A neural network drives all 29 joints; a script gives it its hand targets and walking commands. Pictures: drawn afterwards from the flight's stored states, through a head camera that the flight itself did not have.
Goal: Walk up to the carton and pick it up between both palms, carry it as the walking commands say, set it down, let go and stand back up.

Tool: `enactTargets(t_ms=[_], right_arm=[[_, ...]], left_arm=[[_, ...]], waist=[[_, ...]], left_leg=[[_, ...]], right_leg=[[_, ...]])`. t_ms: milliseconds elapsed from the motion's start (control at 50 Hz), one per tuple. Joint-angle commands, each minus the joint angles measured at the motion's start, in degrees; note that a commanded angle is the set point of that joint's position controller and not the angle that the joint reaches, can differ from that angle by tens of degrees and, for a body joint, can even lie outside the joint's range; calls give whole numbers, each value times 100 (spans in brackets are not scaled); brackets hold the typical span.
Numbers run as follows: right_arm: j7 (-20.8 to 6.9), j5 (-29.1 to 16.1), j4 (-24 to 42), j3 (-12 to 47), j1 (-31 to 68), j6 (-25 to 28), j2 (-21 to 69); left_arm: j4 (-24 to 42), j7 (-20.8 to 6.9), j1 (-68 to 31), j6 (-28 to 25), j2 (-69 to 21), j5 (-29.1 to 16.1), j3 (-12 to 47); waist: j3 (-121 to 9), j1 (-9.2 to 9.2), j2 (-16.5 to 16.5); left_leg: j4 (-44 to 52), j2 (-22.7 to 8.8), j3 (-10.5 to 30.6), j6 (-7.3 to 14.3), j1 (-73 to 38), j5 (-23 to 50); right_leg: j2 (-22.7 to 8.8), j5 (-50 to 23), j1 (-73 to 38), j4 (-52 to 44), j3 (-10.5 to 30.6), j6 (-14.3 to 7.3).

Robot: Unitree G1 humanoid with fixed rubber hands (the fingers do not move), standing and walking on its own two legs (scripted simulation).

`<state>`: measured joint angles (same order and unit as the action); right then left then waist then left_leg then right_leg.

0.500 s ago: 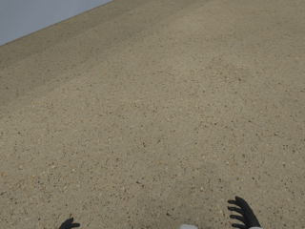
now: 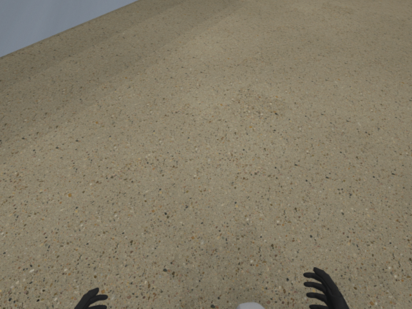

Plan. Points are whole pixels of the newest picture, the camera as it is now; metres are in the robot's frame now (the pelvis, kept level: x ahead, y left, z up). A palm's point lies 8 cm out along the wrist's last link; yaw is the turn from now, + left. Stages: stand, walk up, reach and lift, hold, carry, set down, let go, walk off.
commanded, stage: walk up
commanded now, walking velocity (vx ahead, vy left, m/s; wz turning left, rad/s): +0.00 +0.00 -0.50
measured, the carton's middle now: out of the picture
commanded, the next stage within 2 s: none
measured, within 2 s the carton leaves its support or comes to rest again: neither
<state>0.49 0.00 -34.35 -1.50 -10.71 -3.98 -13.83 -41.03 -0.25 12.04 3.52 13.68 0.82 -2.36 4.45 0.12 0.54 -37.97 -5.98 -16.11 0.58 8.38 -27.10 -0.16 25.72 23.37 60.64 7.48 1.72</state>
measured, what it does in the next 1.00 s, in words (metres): steps on the spot, turning right: right foot, then left foot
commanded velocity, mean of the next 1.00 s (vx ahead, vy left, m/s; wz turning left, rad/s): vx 0.00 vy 0.00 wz -0.50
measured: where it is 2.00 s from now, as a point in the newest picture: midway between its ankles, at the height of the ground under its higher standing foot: outside the picture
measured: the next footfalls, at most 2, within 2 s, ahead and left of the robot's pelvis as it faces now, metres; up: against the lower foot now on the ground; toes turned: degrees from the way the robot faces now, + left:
right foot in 0.08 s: +0.06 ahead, -0.15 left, +0.00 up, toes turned +2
left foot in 0.32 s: +0.05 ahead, +0.12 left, +0.00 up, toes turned +1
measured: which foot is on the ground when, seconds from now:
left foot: down 0.00-0.10, up 0.12-0.30, down 0.32-0.66, up 0.68-0.90, down 0.92-1.00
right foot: up 0.00-0.06, down 0.08-0.34, up 0.36-0.64, down 0.66-0.94, up 0.96-1.00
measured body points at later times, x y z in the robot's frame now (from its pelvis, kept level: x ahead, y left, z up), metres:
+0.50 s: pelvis +0.05 +0.01 +0.00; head +0.07 +0.02 +0.45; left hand +0.21 +0.24 -0.13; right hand +0.14 -0.27 -0.09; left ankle +0.01 +0.12 -0.72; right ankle -0.03 -0.14 -0.65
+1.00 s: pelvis +0.10 +0.01 +0.00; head +0.16 +0.00 +0.44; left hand +0.30 +0.19 -0.14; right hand +0.11 -0.28 -0.11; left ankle +0.11 +0.13 -0.72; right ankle +0.01 -0.12 -0.69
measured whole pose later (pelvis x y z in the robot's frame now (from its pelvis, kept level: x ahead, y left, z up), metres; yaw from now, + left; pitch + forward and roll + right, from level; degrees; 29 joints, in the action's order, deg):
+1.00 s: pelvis +0.10 +0.01 +0.00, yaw -25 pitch +1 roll -1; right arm 0.9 0.0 -34.4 -1.7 -11.6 -2.7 -14.5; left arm -42.1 -0.2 12.0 2.0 12.9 0.8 -2.5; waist 7.5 0.1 1.0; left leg -41.7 -5.7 -9.2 -0.4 17.3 -24.3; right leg 2.8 29.1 24.2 54.1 9.2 2.3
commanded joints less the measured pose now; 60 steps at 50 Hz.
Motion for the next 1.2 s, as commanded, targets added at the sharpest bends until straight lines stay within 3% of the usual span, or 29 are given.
enactTargets(t_ms=[0,20,40,60,80,120,140,240,280,300,320,360,420,580,600,620,640,660,720,800,860,880,900,920,940,980,1040,1140,1180], right_arm=[[-12,97,-123,-441,-101,38,-1335],[-30,65,-89,-457,-111,38,-1329],[-54,28,143,-414,4,60,-1281],[-72,36,411,-247,325,55,-894],[-52,11,623,-202,632,34,-770],[-105,40,511,-241,715,-5,-789],[-87,15,477,-180,661,45,-668],[-19,-25,162,-138,-91,277,-630],[75,101,5,-289,-682,294,-1343],[113,143,-103,-437,-997,274,-1774],[81,106,-49,-414,-651,232,-1688],[63,91,39,-303,-167,200,-1418],[59,55,-62,-170,77,127,-1088],[34,31,-154,-399,-108,12,-1081],[9,-22,-95,-346,-4,9,-976],[-20,-54,265,-274,100,-5,-758],[-2,-59,414,-178,423,-21,-530],[6,-55,465,-227,835,-26,-662],[-50,-46,549,-205,693,26,-542],[29,-79,402,-219,342,179,-495],[79,-57,251,-186,-277,311,-623],[90,10,102,-302,-657,312,-989],[204,76,146,-420,-1103,285,-1379],[178,87,105,-478,-1105,286,-1647],[180,74,77,-419,-881,279,-1462],[230,101,-18,-350,-343,209,-1144],[371,40,-414,-435,-803,140,-1266],[349,115,-434,-555,-853,181,-1231],[388,124,-543,-617,-1038,206,-1296]], left_arm=[[193,-56,194,-216,766,-53,-119],[74,-31,380,-293,844,-14,-171],[52,28,956,-403,1431,4,-238],[-164,57,1264,-441,1954,25,-324],[-238,112,1338,-409,1859,1,-304],[-33,126,502,-315,1505,0,-266],[65,151,272,-273,1410,21,-317],[-74,143,-5,-214,1304,19,-363],[151,144,102,-290,828,71,-188],[358,152,-128,-276,496,97,-160],[358,129,-209,-225,586,43,-250],[250,-9,-117,-163,854,31,-311],[399,-95,31,-26,831,4,-314],[312,-60,333,-247,607,-102,-185],[248,-40,523,-344,758,-53,-193],[231,-39,909,-413,1273,-45,-321],[122,-9,1123,-407,1651,-53,-361],[16,40,1229,-361,1640,-28,-323],[329,129,208,-265,1265,-34,-325],[164,163,593,-207,1214,13,-417],[277,98,340,-199,970,34,-309],[349,89,188,-261,707,50,-235],[704,96,-74,-293,340,186,-175],[853,90,-358,-271,448,140,-207],[850,18,-516,-260,542,89,-242],[705,-91,-536,-166,645,46,-285],[889,-392,-720,105,792,46,-487],[1120,-450,-503,116,588,-90,-297],[1172,-514,-732,119,646,-96,-337]], waist=[[-678,144,-1316],[-1059,282,-841],[-1328,502,366],[-1201,620,1989],[-1194,576,2285],[-800,313,1508],[-524,301,1788],[-1521,-46,1353],[-1770,-471,-671],[-1530,-373,-1896],[-1392,-302,-1088],[-731,-116,-770],[233,-59,-1199],[-705,179,-1048],[-797,249,-578],[-914,418,1204],[-937,497,2059],[-826,573,1769],[-557,337,1709],[-1192,359,2189],[-1580,-148,1079],[-1763,-508,-19],[-1919,-630,-1701],[-1624,-598,-1639],[-1357,-493,-1501],[-712,-327,-1285],[-313,-143,-196],[-279,-250,-1436],[-358,-182,-941]], left_leg=[[328,-1439,206,256,-836,3998],[-488,-1122,78,134,-692,4493],[-1892,-604,165,-163,591,3290],[-2913,311,504,-462,2363,-889],[-2870,420,1398,-385,2120,-1538],[-2345,365,1688,-406,1813,-1015],[-1825,426,1582,-375,1855,-963],[422,532,1292,-406,-211,-289],[1361,-1063,1983,57,-1991,2354],[1561,-2571,3106,701,-2030,4140],[1603,-2877,2969,1125,-1584,4326],[1845,-2434,2239,1035,-707,3056],[1842,-1825,1158,585,-419,3327],[-442,-1385,107,233,-527,4880],[-1228,-971,-72,124,-275,4435],[-2441,-338,155,-76,1223,1007],[-2995,486,874,-272,2156,-1479],[-2952,526,1422,-258,2214,-1678],[-2016,463,1658,-261,2153,-1164],[-753,487,1235,-291,1477,-924],[793,204,1082,-238,-619,605],[1644,-820,1914,73,-1780,1290],[1908,-2432,3060,907,-2354,2968],[1706,-2952,3473,1380,-2046,3925],[1222,-2710,2794,1377,-1929,5118],[1487,-2288,1719,1165,-1132,4049],[1037,-2779,1875,961,-923,5530],[1278,-2780,1346,868,-1074,5417],[1156,-2898,1404,774,-902,5728]], right_leg=[[57,-478,-176,-2442,-1010,-68],[88,-1631,-812,-3123,-977,-154],[-635,-4343,-1758,-3101,706,-669],[-1628,-6883,-2579,-3217,2717,-1451],[-1462,-6858,-2053,-3408,3049,-1524],[-1103,-4708,-1142,-3776,2634,-1229],[-1093,-4414,-986,-3870,2417,-1198],[-598,-5344,-801,-3029,2020,-1039],[21,-2854,1023,-1684,600,-343],[512,656,1889,-203,-360,-44],[99,1082,1613,525,-421,83],[-81,357,1429,937,-334,107],[-37,-45,1678,894,-555,213],[-16,-773,-206,-2449,-1060,89],[-36,-2668,-551,-2782,-757,-158],[-1074,-5230,-1319,-2978,1095,-717],[-1613,-6957,-1568,-3317,2914,-1288],[-1597,-6876,-1459,-3461,3283,-1533],[-1018,-3827,-1250,-3772,2805,-1126],[-989,-5714,-1601,-3219,2390,-1097],[-427,-4259,-286,-2684,1717,-734],[54,-2905,888,-1695,859,-404],[731,585,2186,-132,-506,0],[294,1197,2343,793,-581,210],[81,959,2367,1136,-374,247],[-32,511,2070,1457,-435,223],[-25,259,2750,2357,-505,277],[-430,162,2226,696,-458,404],[-371,85,1987,396,-575,301]])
